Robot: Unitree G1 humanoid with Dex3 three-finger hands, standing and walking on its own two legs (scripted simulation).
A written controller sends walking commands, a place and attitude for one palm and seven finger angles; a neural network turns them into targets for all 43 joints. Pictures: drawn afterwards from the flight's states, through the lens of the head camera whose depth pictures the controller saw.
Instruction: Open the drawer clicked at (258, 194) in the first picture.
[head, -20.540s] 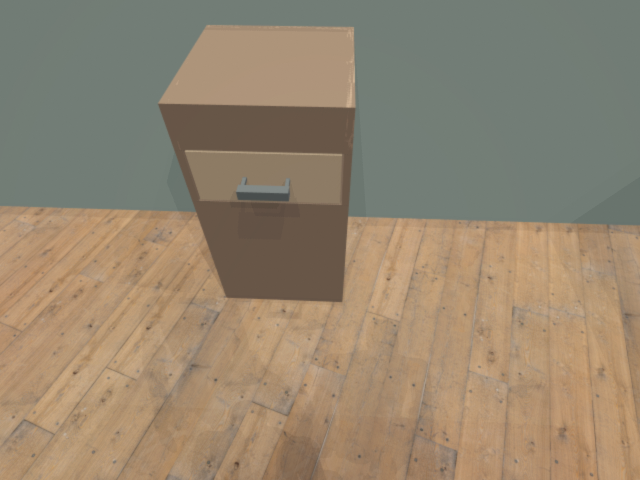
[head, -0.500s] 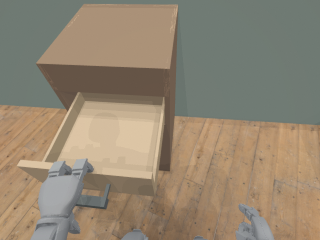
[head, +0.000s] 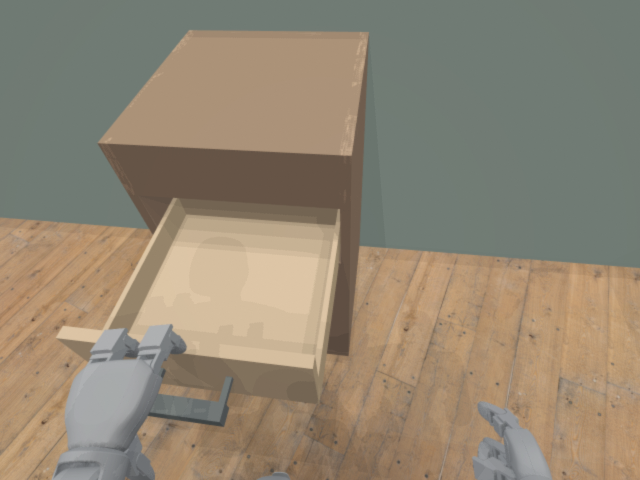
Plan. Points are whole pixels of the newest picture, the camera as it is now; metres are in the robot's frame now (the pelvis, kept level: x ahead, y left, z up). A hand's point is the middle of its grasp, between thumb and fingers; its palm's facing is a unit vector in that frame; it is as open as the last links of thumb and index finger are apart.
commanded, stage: lift the hand off the handle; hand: left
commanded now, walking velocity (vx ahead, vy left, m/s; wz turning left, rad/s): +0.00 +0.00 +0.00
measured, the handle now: (188, 393) +0.26 +0.24 -0.13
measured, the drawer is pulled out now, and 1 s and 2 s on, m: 0.30 0.30 0.30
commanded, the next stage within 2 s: draw the hand back to the body in 0.28 s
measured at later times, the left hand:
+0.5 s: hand (138, 388) +0.22 +0.23 +0.03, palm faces +0.00 -0.10 -1.00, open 13.8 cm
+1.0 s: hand (79, 384) +0.20 +0.26 +0.09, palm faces +0.01 -0.07 -1.00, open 13.8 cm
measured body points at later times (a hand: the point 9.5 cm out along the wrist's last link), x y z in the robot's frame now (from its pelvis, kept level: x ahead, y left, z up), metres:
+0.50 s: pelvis +0.00 +0.00 +0.01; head +0.04 -0.02 +0.46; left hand +0.21 +0.24 +0.08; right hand +0.18 -0.23 -0.10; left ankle +0.01 +0.13 -0.69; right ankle -0.02 -0.12 -0.69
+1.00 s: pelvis +0.01 +0.01 +0.03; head +0.04 -0.03 +0.47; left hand +0.19 +0.26 +0.15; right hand +0.21 -0.21 -0.07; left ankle +0.01 +0.13 -0.69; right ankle -0.02 -0.12 -0.69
